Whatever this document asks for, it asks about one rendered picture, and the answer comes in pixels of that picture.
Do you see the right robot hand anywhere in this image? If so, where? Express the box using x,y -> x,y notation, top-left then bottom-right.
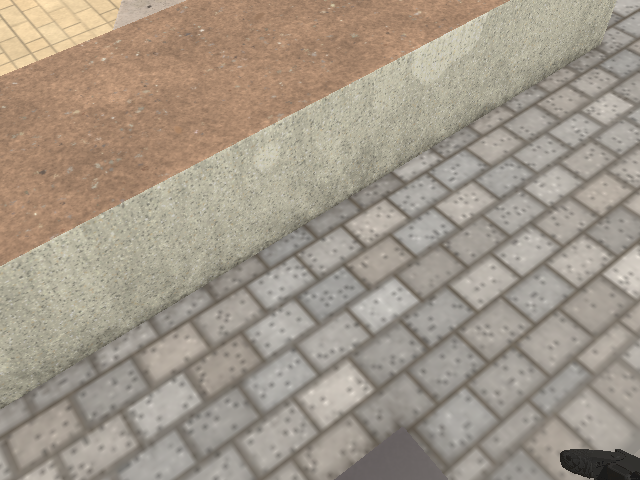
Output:
560,449 -> 640,480

